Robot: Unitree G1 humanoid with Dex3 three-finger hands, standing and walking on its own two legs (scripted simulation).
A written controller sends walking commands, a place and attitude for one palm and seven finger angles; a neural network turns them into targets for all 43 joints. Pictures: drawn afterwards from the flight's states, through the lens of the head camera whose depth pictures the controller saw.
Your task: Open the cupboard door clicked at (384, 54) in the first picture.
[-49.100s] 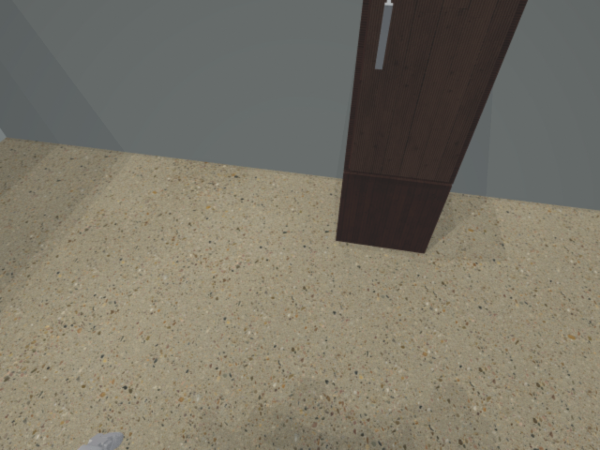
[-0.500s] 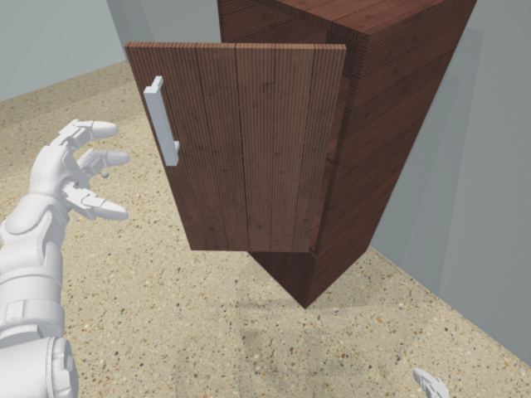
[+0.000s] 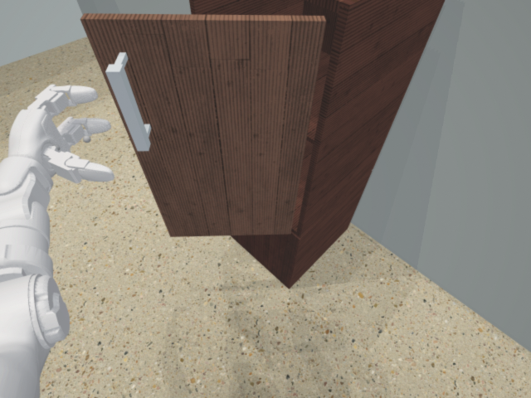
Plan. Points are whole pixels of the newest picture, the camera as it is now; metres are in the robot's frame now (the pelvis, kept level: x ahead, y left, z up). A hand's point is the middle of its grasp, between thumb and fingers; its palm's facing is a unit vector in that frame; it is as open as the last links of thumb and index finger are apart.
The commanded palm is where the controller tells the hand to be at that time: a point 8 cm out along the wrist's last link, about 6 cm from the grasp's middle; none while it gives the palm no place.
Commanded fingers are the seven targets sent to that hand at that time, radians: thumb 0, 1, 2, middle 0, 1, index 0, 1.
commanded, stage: move the hooked fingers beside the handle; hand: left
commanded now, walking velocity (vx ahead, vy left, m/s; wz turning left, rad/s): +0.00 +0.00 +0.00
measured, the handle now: (133, 104) +0.55 +0.21 +0.14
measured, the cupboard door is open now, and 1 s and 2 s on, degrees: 47 47 47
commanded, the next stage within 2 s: slide the fingers in behind the handle in 1.16 s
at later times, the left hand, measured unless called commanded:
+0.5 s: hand (86, 126) +0.49 +0.27 +0.14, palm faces +0.00 -1.00 +0.01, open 14.0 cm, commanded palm +0.47 +0.32 +0.14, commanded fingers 0.00 -0.50 0.30 -0.30 -1.20 -0.30 -1.20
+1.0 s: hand (92, 125) +0.49 +0.26 +0.14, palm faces +0.02 -1.00 +0.01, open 14.0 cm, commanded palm +0.47 +0.31 +0.14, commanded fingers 0.00 -0.50 0.30 -0.30 -1.20 -0.30 -1.20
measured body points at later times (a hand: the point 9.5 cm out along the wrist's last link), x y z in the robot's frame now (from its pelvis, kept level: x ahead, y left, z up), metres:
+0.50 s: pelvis +0.01 +0.01 -0.01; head +0.09 +0.03 +0.44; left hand +0.49 +0.32 +0.14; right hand +0.00 -0.26 -0.11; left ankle +0.01 +0.12 -0.72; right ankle -0.01 -0.12 -0.72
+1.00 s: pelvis +0.02 +0.02 -0.01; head +0.09 +0.03 +0.44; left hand +0.49 +0.31 +0.14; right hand +0.05 -0.25 -0.12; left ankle +0.01 +0.12 -0.72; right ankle -0.01 -0.12 -0.72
